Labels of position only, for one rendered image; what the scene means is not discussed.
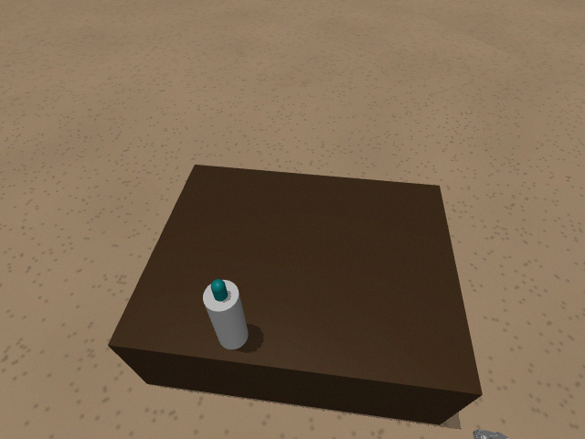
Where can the bottle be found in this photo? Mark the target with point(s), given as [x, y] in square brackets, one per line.
[222, 301]

